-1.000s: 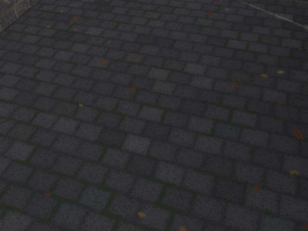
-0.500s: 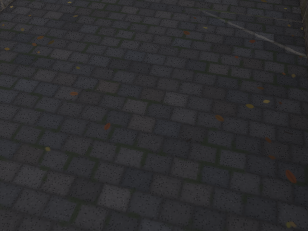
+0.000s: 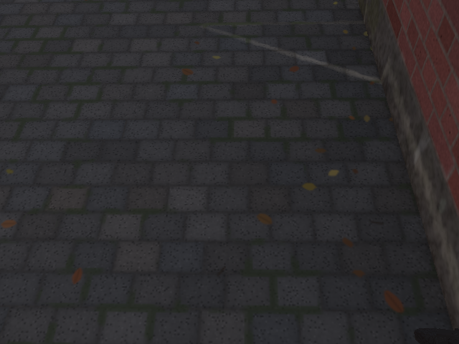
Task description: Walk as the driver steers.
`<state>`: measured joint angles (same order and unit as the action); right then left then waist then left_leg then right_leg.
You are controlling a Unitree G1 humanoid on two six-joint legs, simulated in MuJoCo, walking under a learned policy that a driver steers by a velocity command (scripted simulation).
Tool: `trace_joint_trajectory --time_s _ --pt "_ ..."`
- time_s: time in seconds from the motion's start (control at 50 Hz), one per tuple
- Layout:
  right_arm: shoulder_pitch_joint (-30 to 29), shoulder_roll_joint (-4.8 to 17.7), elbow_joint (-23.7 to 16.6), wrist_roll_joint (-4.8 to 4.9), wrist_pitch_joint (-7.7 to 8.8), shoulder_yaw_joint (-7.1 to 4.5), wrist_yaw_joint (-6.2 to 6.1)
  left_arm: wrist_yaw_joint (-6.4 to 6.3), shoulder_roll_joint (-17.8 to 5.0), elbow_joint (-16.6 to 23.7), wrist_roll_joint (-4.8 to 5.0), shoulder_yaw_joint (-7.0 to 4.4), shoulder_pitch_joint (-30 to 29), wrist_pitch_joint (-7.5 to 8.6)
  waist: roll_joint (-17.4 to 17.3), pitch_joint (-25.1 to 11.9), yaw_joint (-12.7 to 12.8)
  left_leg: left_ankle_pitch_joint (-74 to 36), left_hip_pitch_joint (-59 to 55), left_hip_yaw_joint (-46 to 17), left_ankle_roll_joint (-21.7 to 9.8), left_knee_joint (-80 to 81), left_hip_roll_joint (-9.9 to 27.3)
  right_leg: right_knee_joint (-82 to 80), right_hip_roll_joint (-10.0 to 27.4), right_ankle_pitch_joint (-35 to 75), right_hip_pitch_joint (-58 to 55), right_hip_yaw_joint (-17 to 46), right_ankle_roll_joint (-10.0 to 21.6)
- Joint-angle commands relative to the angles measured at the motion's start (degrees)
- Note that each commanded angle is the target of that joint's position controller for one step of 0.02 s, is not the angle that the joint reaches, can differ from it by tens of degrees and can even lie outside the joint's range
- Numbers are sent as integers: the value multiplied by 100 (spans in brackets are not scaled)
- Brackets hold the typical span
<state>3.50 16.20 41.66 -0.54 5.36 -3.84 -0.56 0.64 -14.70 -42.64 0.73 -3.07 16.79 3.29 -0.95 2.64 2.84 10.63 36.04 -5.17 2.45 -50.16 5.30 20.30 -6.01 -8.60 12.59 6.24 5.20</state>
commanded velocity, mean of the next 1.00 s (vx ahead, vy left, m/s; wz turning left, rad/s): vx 0.50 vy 0.00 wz -0.19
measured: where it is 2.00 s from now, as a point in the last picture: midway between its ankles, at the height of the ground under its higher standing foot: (264, 197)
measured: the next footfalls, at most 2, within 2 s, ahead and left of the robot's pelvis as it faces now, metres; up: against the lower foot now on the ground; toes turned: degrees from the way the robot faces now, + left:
left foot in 0.20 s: +0.30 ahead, +0.15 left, +0.00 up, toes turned -10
right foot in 0.70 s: +0.49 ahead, -0.13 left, +0.00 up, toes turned -10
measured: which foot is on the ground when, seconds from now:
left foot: up 0.00-0.18, down 0.20-0.70, up 0.72-1.00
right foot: down 0.00-0.22, up 0.24-0.68, down 0.70-1.00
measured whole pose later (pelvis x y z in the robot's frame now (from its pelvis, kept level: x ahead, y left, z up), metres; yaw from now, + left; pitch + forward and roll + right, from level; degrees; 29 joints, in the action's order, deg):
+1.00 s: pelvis +0.50 -0.03 +0.00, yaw -10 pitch +1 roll +0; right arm 7.2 18.4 41.2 -0.6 4.6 -0.7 1.8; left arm 0.8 -17.6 -44.8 0.0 -2.2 22.7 4.6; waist -2.2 1.3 3.9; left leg 2.9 37.0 -2.3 1.4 -44.4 4.7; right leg 14.2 -1.7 -10.5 4.7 -0.4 2.6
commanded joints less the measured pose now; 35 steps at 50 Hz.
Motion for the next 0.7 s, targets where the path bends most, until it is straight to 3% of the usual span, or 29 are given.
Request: trace_joint_trajectory --time_s 0.02,0.08,0.14,0.18,0.2,0.22,0.24,0.26,0.28,0.3,0.32,0.36,0.4,0.48,0.54,0.6,0.64,0.66,0.68,0.7 --pt "-284 223 -369 10 34 -12 25 -120 -1042 421 32 -302 -82 36 529 -302 -23 -1062 -543 172 156 1145 -287 -651 1119 538 294 984 858" --pt "-648 343 -519 92 98 -19 87 -126 -1069 362 70 -322 133 -11 628 -258 119 -1385 -909 115 151 1739 -475 -459 1173 62 309 1269 761" --pt "-557 561 -543 110 183 -75 168 -139 -961 327 49 -299 232 -31 742 -306 52 -1058 -1105 33 -27 2085 -464 24 1369 -180 -147 1688 666" --pt "-120 586 -438 74 247 -112 179 -165 -888 298 26 -275 203 -57 770 -382 -210 -752 -1647 165 -244 2422 -480 523 1296 -65 -281 1750 486" --pt "327 718 -348 15 277 -172 152 -164 -698 306 -12 -207 256 -51 687 -665 -401 -641 -2366 100 -437 2445 -326 1101 1064 218 -175 1554 331" --pt "1108 989 -268 -44 297 -239 118 -152 -410 373 -92 -94 335 -34 62 -1276 -690 -537 -3608 -776 -802 2400 529 2633 702 -440 463 1049 119" --pt "1724 1585 10 -47 216 -394 154 -144 -206 468 116 -15 1151 43 -1891 -1793 -401 790 -5213 -3478 -1831 3055 1657 4397 -40 -2362 2401 243 -263" --pt "1771 1102 -1 119 196 -312 200 -171 -780 357 181 -101 979 67 -1316 -1428 -615 2266 -5158 -4205 -1844 3446 1750 5154 307 -2417 3268 447 -341" --pt "1550 775 -49 135 168 -211 182 -166 -1056 433 150 -170 298 69 -722 -785 -757 2187 -4619 -3390 -1601 3474 1500 5332 517 -1870 3457 441 -326" --pt "1279 693 -106 63 126 -149 174 -172 -1001 513 60 -160 -101 70 -307 -526 -686 1461 -4052 -2672 -1459 3499 1246 5227 716 -1487 3291 209 -336" --pt "1117 579 -88 32 94 -96 171 -152 -925 589 -26 -158 -322 98 -239 -296 -599 721 -3611 -2197 -1464 3589 1045 4907 880 -1221 3191 119 -353" --pt "1046 429 -45 -3 104 -15 161 -101 -744 593 -13 -145 -264 102 -498 -316 -403 -236 -3160 -1555 -1387 3760 735 4404 1083 -982 2677 -37 -382" --pt "1115 589 34 20 143 -51 159 -53 -654 597 -45 -123 -230 75 -554 -414 -345 -1097 -3016 -1094 -1485 3831 657 3982 1080 -861 2472 -202 -479" --pt "1291 854 204 112 67 -99 118 -8 -365 827 -60 30 -947 84 -380 -272 -531 -1474 -2850 -472 -1459 4003 541 2385 1072 14 2195 -436 -611" --pt "1599 942 345 141 -6 -83 145 73 -361 951 29 58 -1391 118 -403 -187 -730 -1237 -2902 -275 -1399 3909 515 1542 899 574 1794 -586 -611" --pt "1817 1028 466 177 -74 -85 175 147 -518 1114 69 30 -1708 151 -455 -18 -786 -1167 -3141 -437 -1358 3778 736 1143 814 474 1670 -609 -464" --pt "1725 1172 528 209 -82 -126 161 135 -707 1074 46 -24 -1467 180 -591 39 -547 -1313 -3257 -517 -1269 3611 848 755 761 285 1219 -616 -295" --pt "1686 1183 544 209 -94 -119 147 105 -833 979 14 -91 -1133 186 -510 -143 -320 -1976 -3250 -367 -1164 3192 723 533 636 292 632 -724 -186" --pt "1730 1066 536 180 -87 -67 134 4 -1048 753 1 -195 -419 184 -362 -542 2 -2376 -3016 -21 -983 2329 389 474 632 192 -417 -736 -90" --pt "1619 768 352 50 -41 70 127 -90 -1416 604 -111 -293 620 163 248 -1347 463 -1458 -1978 267 -722 638 78 651 1628 79 -1970 382 291"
